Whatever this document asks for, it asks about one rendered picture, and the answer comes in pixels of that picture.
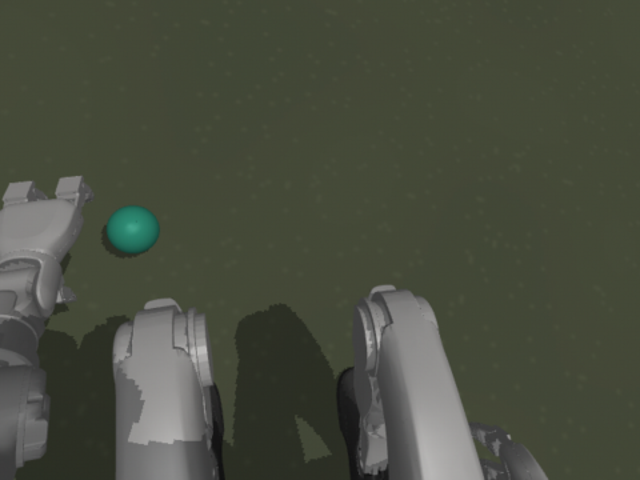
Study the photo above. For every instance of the ball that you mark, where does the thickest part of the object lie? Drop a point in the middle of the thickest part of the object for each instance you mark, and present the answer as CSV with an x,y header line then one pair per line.
x,y
133,229

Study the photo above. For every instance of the right robot foot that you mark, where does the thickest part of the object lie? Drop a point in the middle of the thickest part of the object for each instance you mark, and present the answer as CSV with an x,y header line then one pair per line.
x,y
349,418

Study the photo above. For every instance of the right robot hand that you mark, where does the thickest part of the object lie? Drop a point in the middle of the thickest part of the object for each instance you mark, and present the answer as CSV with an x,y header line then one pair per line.
x,y
517,463

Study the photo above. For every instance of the left robot arm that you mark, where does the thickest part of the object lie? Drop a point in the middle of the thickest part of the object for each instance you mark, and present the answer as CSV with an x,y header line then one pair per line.
x,y
29,284

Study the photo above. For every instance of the left robot hand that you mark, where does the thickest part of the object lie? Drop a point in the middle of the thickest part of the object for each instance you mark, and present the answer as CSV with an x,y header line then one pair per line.
x,y
30,221

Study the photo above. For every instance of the left robot foot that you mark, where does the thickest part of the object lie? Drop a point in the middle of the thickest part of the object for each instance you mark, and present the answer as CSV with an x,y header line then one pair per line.
x,y
218,432

